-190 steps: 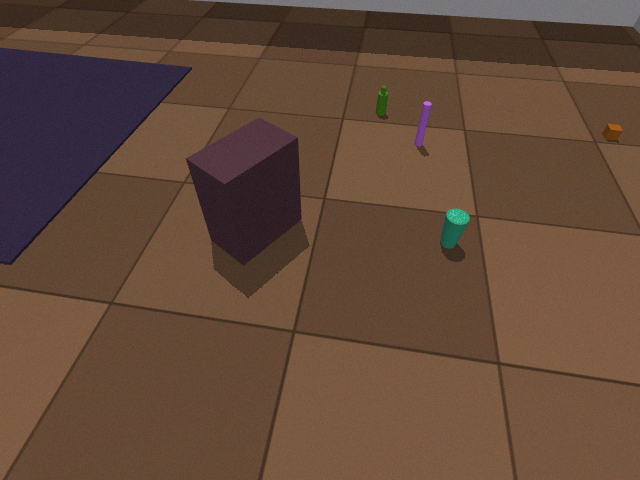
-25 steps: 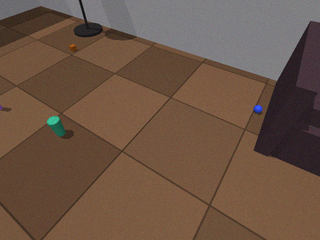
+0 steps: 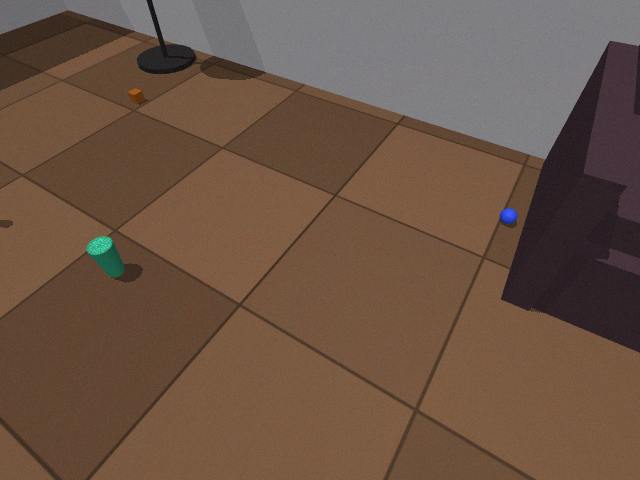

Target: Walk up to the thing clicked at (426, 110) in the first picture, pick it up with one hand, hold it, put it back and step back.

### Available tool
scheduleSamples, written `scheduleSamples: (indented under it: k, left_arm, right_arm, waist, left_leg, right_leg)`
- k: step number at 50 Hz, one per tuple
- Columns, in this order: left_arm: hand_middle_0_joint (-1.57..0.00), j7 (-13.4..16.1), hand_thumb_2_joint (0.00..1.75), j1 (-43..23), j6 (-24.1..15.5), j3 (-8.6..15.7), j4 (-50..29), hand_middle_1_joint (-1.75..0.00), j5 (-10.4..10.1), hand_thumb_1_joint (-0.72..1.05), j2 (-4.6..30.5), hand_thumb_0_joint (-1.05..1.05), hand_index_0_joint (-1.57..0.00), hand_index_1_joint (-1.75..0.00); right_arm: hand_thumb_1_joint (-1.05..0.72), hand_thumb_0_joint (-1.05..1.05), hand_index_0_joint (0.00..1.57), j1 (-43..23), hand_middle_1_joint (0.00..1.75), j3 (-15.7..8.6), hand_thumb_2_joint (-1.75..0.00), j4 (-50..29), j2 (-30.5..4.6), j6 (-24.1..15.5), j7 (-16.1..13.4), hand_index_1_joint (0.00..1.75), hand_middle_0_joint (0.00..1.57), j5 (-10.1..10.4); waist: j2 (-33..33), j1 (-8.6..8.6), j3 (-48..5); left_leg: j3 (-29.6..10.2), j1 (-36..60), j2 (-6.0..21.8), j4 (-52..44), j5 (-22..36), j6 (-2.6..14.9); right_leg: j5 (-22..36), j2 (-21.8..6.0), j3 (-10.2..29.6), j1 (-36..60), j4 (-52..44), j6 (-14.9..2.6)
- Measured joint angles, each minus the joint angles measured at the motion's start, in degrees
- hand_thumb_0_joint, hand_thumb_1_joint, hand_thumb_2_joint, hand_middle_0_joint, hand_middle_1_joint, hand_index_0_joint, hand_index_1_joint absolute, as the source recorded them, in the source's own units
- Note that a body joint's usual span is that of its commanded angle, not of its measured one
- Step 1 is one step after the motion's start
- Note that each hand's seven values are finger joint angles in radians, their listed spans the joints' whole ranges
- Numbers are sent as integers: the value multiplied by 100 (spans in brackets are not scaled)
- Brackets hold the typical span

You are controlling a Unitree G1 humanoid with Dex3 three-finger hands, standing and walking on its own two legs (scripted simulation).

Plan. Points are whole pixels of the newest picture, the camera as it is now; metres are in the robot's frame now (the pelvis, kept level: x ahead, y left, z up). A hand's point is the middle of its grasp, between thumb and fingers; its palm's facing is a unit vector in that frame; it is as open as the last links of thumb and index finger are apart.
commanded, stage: stand
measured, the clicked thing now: out of the picture +1.28 +1.44 -0.66
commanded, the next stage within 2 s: none
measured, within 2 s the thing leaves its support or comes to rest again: neither
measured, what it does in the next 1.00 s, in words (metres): stands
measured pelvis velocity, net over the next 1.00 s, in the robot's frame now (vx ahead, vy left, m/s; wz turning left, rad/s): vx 0.01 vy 0.01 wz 0.05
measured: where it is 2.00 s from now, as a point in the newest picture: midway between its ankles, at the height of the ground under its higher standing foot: outside the picture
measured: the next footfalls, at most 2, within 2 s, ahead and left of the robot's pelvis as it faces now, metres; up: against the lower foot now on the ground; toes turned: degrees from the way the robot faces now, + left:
none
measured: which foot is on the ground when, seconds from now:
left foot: down 0.00-1.00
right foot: down 0.00-1.00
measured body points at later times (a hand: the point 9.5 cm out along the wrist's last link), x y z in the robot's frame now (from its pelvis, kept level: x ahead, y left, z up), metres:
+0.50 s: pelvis +0.00 +0.01 +0.00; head +0.00 +0.01 +0.45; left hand +0.05 +0.31 -0.13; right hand +0.09 -0.29 -0.13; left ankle +0.00 +0.13 -0.75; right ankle +0.01 -0.14 -0.75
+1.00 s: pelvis +0.01 +0.01 +0.00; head +0.02 +0.01 +0.45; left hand +0.06 +0.31 -0.13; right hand +0.10 -0.29 -0.13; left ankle +0.00 +0.13 -0.75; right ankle +0.01 -0.14 -0.75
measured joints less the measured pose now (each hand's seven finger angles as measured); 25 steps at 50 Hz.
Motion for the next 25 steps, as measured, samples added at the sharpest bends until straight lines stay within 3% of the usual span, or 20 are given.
scheduleSamples:
  k: [25]
  left_arm:
    - [-21, -9, 90, 295, 32, 14, 11, -29, 30, 91, 56, 1, -20, -30]
  right_arm:
    - [-90, 0, 20, 96, 30, 10, -90, 30, 80, 8, 14, 30, 21, -24]
  waist:
    - [-26, 71, -112]
  left_leg:
    - [-182, -44, -110, -122, 128, 67]
  right_leg:
    - [138, -123, -182, 117, -291, 63]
